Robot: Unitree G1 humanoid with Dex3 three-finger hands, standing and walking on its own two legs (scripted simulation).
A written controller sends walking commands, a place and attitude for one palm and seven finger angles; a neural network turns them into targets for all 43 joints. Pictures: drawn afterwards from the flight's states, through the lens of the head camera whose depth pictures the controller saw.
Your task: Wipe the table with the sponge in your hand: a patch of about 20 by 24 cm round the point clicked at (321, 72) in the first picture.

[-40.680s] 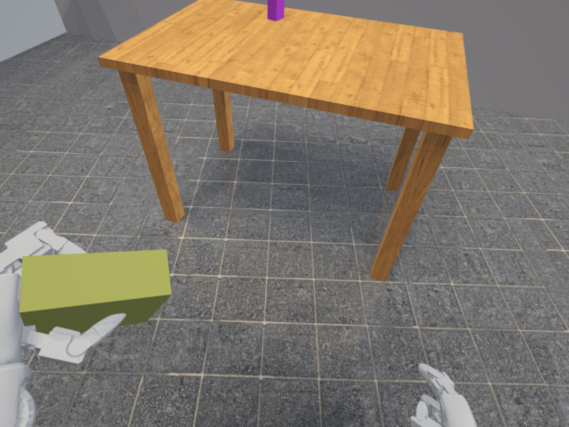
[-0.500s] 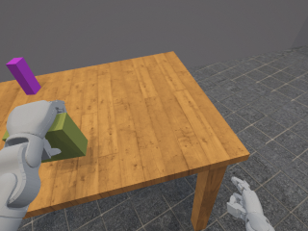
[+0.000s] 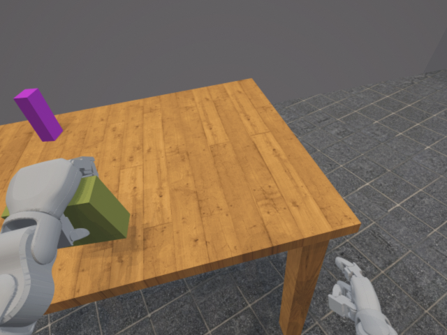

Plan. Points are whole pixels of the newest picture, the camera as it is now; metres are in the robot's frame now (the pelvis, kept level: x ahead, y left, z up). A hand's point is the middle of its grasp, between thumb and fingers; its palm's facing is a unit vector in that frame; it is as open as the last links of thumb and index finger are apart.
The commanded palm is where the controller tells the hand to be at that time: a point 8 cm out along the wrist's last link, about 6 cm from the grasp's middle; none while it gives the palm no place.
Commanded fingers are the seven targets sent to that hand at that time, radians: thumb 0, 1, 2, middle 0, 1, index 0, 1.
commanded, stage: bring the sponge back beside the body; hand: left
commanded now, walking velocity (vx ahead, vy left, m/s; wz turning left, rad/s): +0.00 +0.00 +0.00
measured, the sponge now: (80, 220) +0.22 +0.29 +0.13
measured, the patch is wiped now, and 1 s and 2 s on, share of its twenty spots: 1.00 1.00 1.00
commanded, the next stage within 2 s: step back with the hand held close in 0.94 s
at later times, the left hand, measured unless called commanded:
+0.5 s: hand (60, 218) +0.20 +0.29 +0.18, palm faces +0.19 -0.06 -0.98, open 9.0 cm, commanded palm +0.15 +0.28 +0.24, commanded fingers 0.00 0.10 1.30 -1.20 -1.60 -1.20 -1.60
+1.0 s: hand (56, 220) +0.20 +0.29 +0.17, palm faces +0.21 -0.09 -0.97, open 9.0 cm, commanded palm +0.15 +0.29 +0.24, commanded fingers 0.00 0.10 1.30 -1.20 -1.60 -1.20 -1.60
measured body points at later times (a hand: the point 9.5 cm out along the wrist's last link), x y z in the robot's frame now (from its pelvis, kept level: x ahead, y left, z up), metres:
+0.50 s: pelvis +0.00 +0.00 +0.00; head -0.04 -0.05 +0.44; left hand +0.18 +0.28 +0.23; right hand +0.26 -0.19 -0.07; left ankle +0.04 +0.14 -0.74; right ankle +0.01 -0.11 -0.74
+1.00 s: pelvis +0.00 +0.00 +0.00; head -0.04 -0.04 +0.45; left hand +0.18 +0.29 +0.23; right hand +0.25 -0.19 -0.06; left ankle +0.04 +0.14 -0.74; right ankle +0.01 -0.11 -0.74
